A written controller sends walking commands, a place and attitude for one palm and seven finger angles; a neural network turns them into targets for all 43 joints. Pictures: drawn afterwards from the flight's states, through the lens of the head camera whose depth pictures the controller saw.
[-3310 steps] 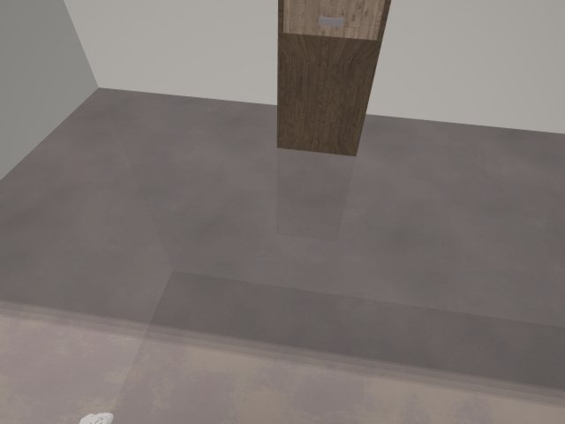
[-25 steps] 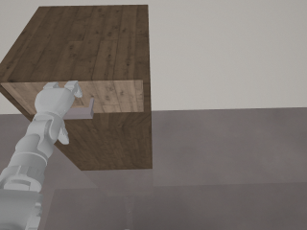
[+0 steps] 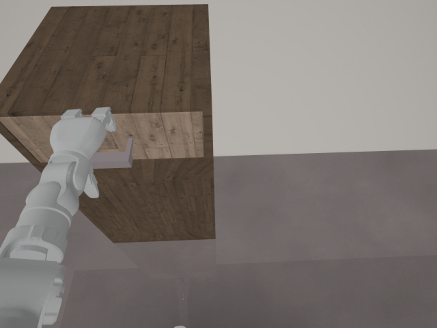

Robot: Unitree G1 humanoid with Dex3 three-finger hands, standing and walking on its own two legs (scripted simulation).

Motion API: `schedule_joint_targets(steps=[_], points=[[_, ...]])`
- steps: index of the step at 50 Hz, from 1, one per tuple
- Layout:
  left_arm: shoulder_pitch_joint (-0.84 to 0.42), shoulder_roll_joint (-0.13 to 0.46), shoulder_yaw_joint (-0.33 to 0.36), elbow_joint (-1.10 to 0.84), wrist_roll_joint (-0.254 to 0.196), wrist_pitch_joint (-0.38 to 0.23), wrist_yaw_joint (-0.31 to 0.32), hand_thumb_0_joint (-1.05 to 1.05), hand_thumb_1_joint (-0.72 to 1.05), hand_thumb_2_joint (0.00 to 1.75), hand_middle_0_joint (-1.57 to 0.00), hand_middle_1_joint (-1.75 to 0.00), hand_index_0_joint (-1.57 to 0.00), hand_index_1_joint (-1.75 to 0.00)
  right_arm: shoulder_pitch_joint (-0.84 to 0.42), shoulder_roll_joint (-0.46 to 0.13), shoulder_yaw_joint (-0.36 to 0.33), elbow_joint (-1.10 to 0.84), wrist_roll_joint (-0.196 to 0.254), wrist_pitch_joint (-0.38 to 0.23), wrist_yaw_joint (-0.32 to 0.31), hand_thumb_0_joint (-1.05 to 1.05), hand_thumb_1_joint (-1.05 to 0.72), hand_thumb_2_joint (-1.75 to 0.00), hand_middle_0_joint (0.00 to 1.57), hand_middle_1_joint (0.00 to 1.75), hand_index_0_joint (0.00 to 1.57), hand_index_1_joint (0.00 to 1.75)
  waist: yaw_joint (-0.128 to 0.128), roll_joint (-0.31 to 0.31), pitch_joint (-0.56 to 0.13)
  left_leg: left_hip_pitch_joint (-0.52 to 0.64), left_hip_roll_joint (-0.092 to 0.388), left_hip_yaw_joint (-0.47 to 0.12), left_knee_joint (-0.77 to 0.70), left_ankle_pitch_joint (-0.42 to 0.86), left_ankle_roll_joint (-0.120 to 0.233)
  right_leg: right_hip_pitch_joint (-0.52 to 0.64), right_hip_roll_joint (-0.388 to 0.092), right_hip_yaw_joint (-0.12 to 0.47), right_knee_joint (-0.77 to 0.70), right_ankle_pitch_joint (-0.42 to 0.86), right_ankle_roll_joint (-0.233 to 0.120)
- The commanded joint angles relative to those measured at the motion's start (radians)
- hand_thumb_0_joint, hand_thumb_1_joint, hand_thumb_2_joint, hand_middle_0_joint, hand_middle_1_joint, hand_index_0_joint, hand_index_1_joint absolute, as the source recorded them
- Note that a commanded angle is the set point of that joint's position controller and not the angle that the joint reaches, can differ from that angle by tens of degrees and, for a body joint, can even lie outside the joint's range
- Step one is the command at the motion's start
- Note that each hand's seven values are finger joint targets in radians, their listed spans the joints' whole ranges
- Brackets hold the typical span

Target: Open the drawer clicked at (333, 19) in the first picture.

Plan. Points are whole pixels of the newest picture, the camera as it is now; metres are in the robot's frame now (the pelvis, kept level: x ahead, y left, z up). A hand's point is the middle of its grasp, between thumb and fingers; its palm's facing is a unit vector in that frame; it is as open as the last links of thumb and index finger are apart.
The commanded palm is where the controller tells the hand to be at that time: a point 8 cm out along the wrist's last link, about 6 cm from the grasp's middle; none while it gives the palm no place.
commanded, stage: re-aim the fingers above the handle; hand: left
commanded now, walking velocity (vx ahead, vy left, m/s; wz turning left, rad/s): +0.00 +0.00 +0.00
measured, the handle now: (109, 151) +0.49 +0.25 -0.01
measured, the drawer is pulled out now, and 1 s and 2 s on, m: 0.00 0.00 0.00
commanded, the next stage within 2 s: lower the fingers behind the handle in 0.94 s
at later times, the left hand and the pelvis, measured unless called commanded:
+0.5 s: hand (85, 153) +0.43 +0.26 +0.05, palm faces -0.06 -0.01 -1.00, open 13.8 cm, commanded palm +0.41 +0.26 +0.10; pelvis +0.00 -0.01 +0.00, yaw +0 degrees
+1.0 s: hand (92, 153) +0.43 +0.25 +0.05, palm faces -0.06 -0.01 -1.00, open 13.7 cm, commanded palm +0.41 +0.25 +0.10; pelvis +0.00 -0.01 +0.00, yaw +0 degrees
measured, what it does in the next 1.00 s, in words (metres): stands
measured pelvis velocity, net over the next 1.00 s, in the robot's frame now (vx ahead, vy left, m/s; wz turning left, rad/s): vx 0.00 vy -0.01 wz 0.00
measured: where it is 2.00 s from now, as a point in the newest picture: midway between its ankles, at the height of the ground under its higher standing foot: outside the picture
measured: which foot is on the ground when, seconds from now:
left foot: down 0.00-1.00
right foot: down 0.00-1.00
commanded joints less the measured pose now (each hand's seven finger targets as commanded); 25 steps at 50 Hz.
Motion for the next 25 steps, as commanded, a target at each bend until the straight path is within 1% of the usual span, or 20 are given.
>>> schedule_joint_targets(steps=[1, 2, 3, 4, 5, 6, 8, 9, 10, 11, 12, 13, 15, 17, 18, 20, 21, 22, 24, 25], points=[[-0.410, 0.252, 0.068, -0.223, -0.026, -0.019, 0.035, 0.00, -0.50, 0.30, -0.30, -1.20, -0.30, -1.20, 0.084, -0.162, -0.063, -0.071, -0.005, -0.028, -0.017, 0.00, -0.90, -0.90, 0.20, 0.30, 0.20, 0.30, 0.000, 0.029, -0.397, 0.295, -0.033, 0.001, -0.048, 0.416, 0.021, 0.109, 0.047, -0.042, -0.061, 0.356, -0.044], [-0.379, 0.240, 0.066, -0.220, -0.030, -0.019, 0.030, 0.00, -0.50, 0.30, -0.30, -1.20, -0.30, -1.20, 0.084, -0.162, -0.066, -0.070, -0.005, -0.027, -0.015, 0.00, -0.90, -0.90, 0.20, 0.30, 0.20, 0.30, 0.002, 0.034, -0.391, 0.310, -0.031, 0.000, -0.046, 0.430, 0.020, 0.097, 0.050, -0.045, -0.063, 0.359, -0.045], [-0.377, 0.215, 0.042, -0.212, -0.034, -0.019, 0.024, 0.00, -0.50, 0.30, -0.30, -1.20, -0.30, -1.20, 0.083, -0.162, -0.066, -0.068, -0.005, -0.026, -0.014, 0.00, -0.90, -0.90, 0.20, 0.30, 0.20, 0.30, -0.006, 0.024, -0.368, 0.302, -0.031, -0.001, -0.046, 0.416, 0.019, 0.085, 0.050, -0.047, -0.065, 0.346, -0.044], [-0.385, 0.218, 0.041, -0.213, -0.033, -0.020, 0.021, 0.00, -0.50, 0.30, -0.30, -1.20, -0.30, -1.20, 0.084, -0.163, -0.065, -0.064, -0.004, -0.024, -0.013, 0.00, -0.90, -0.90, 0.20, 0.30, 0.20, 0.30, -0.007, 0.026, -0.353, 0.294, -0.031, -0.001, -0.049, 0.404, 0.018, 0.076, 0.050, -0.047, -0.069, 0.336, -0.044], [-0.411, 0.204, 0.026, -0.224, -0.039, -0.025, 0.016, 0.00, -0.50, 0.30, -0.30, -1.20, -0.30, -1.20, 0.086, -0.164, -0.065, -0.061, -0.005, -0.023, -0.013, 0.00, -0.90, -0.90, 0.20, 0.30, 0.20, 0.30, -0.018, 0.018, -0.349, 0.296, -0.030, -0.005, -0.051, 0.408, 0.019, 0.079, 0.049, -0.049, -0.071, 0.337, -0.045], [-0.390, 0.219, 0.043, -0.234, -0.042, -0.028, 0.015, 0.00, -0.50, 0.30, -0.30, -1.20, -0.30, -1.20, 0.086, -0.163, -0.067, -0.064, -0.006, -0.023, -0.012, 0.00, -0.90, -0.90, 0.20, 0.30, 0.20, 0.30, -0.002, 0.033, -0.365, 0.303, -0.031, -0.006, -0.049, 0.415, 0.019, 0.083, 0.049, -0.048, -0.067, 0.336, -0.046], [-0.394, 0.229, 0.052, -0.242, -0.037, -0.029, 0.021, 0.00, -0.50, 0.30, -0.30, -1.20, -0.30, -1.20, 0.083, -0.163, -0.068, -0.063, -0.006, -0.019, -0.013, 0.00, -0.90, -0.90, 0.20, 0.30, 0.20, 0.30, -0.004, 0.023, -0.366, 0.301, -0.034, -0.007, -0.045, 0.413, 0.020, 0.082, 0.050, -0.048, -0.065, 0.340, -0.046], [-0.423, 0.225, 0.044, -0.253, -0.035, -0.031, 0.027, 0.00, -0.50, 0.30, -0.30, -1.20, -0.30, -1.20, 0.082, -0.164, -0.066, -0.059, -0.005, -0.018, -0.012, 0.00, -0.90, -0.90, 0.20, 0.30, 0.20, 0.30, -0.013, 0.024, -0.363, 0.298, -0.035, -0.005, -0.046, 0.403, 0.021, 0.076, 0.049, -0.045, -0.069, 0.341, -0.044], [-0.446, 0.249, 0.063, -0.255, -0.031, -0.036, 0.034, 0.00, -0.50, 0.30, -0.30, -1.20, -0.30, -1.20, 0.085, -0.164, -0.066, -0.055, -0.007, -0.017, -0.012, 0.00, -0.90, -0.90, 0.20, 0.30, 0.20, 0.30, -0.010, 0.038, -0.360, 0.293, -0.034, -0.009, -0.047, 0.403, 0.018, 0.076, 0.048, -0.048, -0.063, 0.330, -0.048], [-0.426, 0.264, 0.084, -0.263, -0.033, -0.035, 0.043, 0.00, -0.50, 0.30, -0.30, -1.20, -0.30, -1.20, 0.082, -0.164, -0.067, -0.058, -0.009, -0.019, -0.010, 0.00, -0.90, -0.90, 0.20, 0.30, 0.20, 0.30, 0.006, 0.057, -0.378, 0.300, -0.034, -0.009, -0.046, 0.409, 0.018, 0.084, 0.050, -0.048, -0.057, 0.333, -0.050], [-0.407, 0.290, 0.111, -0.257, -0.027, -0.033, 0.053, 0.00, -0.50, 0.30, -0.30, -1.20, -0.30, -1.20, 0.079, -0.162, -0.065, -0.062, -0.008, -0.018, -0.010, 0.00, -0.90, -0.90, 0.20, 0.30, 0.20, 0.30, 0.016, 0.043, -0.397, 0.292, -0.038, -0.005, -0.044, 0.420, 0.019, 0.104, 0.051, -0.045, -0.053, 0.352, -0.049], [-0.396, 0.296, 0.118, -0.250, -0.028, -0.027, 0.061, 0.00, -0.50, 0.30, -0.30, -1.20, -0.30, -1.20, 0.074, -0.162, -0.064, -0.062, -0.009, -0.018, -0.010, 0.00, -0.90, -0.90, 0.20, 0.30, 0.20, 0.30, 0.018, 0.054, -0.387, 0.280, -0.038, -0.003, -0.044, 0.420, 0.018, 0.111, 0.049, -0.047, -0.052, 0.357, -0.050], [-0.397, 0.351, 0.165, -0.229, -0.018, -0.014, 0.076, 0.00, -0.50, 0.30, -0.30, -1.20, -0.30, -1.20, 0.070, -0.167, -0.060, -0.059, -0.009, -0.011, -0.010, 0.00, -0.90, -0.90, 0.20, 0.30, 0.20, 0.30, 0.026, 0.026, -0.399, 0.252, -0.039, 0.000, -0.045, 0.422, 0.018, 0.141, 0.049, -0.042, -0.047, 0.374, -0.048], [-0.364, 0.328, 0.143, -0.200, -0.016, 0.008, 0.078, 0.00, -0.50, 0.30, -0.30, -1.20, -0.30, -1.20, 0.062, -0.165, -0.057, -0.069, -0.004, -0.013, -0.009, 0.00, -0.90, -0.90, 0.20, 0.30, 0.20, 0.30, 0.025, 0.010, -0.381, 0.230, -0.041, 0.009, -0.049, 0.399, 0.021, 0.149, 0.047, -0.040, -0.053, 0.380, -0.043], [-0.364, 0.320, 0.130, -0.189, -0.017, 0.017, 0.073, 0.00, -0.50, 0.30, -0.30, -1.20, -0.30, -1.20, 0.058, -0.167, -0.058, -0.068, -0.004, -0.014, -0.010, 0.00, -0.90, -0.90, 0.20, 0.30, 0.20, 0.30, 0.022, 0.021, -0.370, 0.232, -0.040, 0.014, -0.051, 0.389, 0.020, 0.146, 0.046, -0.041, -0.056, 0.375, -0.044], [-0.363, 0.331, 0.136, -0.197, -0.017, 0.019, 0.057, 0.00, -0.50, 0.30, -0.30, -1.20, -0.30, -1.20, 0.058, -0.168, -0.058, -0.074, -0.003, -0.013, -0.012, 0.00, -0.90, -0.90, 0.20, 0.30, 0.20, 0.30, 0.023, 0.005, -0.399, 0.241, -0.038, 0.015, -0.055, 0.403, 0.023, 0.176, 0.046, -0.034, -0.063, 0.396, -0.041], [-0.337, 0.284, 0.095, -0.192, -0.024, 0.021, 0.045, 0.00, -0.50, 0.30, -0.30, -1.20, -0.30, -1.20, 0.057, -0.165, -0.058, -0.079, -0.002, -0.015, -0.013, 0.00, -0.90, -0.90, 0.20, 0.30, 0.20, 0.30, 0.015, 0.021, -0.388, 0.255, -0.040, 0.016, -0.054, 0.404, 0.023, 0.163, 0.046, -0.037, -0.065, 0.394, -0.042], [-0.349, 0.266, 0.077, -0.191, -0.025, 0.018, 0.033, 0.00, -0.50, 0.30, -0.30, -1.20, -0.30, -1.20, 0.058, -0.165, -0.058, -0.078, 0.002, -0.015, -0.014, 0.00, -0.90, -0.90, 0.20, 0.30, 0.20, 0.30, 0.003, 0.001, -0.358, 0.256, -0.037, 0.015, -0.059, 0.384, 0.024, 0.140, 0.047, -0.040, -0.075, 0.375, -0.039], [-0.366, 0.255, 0.060, -0.214, -0.036, 0.001, 0.011, 0.00, -0.50, 0.30, -0.30, -1.20, -0.30, -1.20, 0.059, -0.167, -0.059, -0.077, 0.002, -0.018, -0.020, 0.00, -0.90, -0.90, 0.20, 0.30, 0.20, 0.30, -0.005, -0.015, -0.350, 0.262, -0.038, 0.011, -0.060, 0.366, 0.028, 0.135, 0.046, -0.036, -0.085, 0.363, -0.037], [-0.385, 0.229, 0.036, -0.224, -0.044, -0.013, 0.000, 0.00, -0.50, 0.30, -0.30, -1.20, -0.30, -1.20, 0.062, -0.165, -0.059, -0.074, 0.000, -0.017, -0.022, 0.00, -0.90, -0.90, 0.20, 0.30, 0.20, 0.30, -0.019, -0.015, -0.345, 0.273, -0.036, 0.006, -0.060, 0.375, 0.028, 0.129, 0.044, -0.037, -0.088, 0.363, -0.038]])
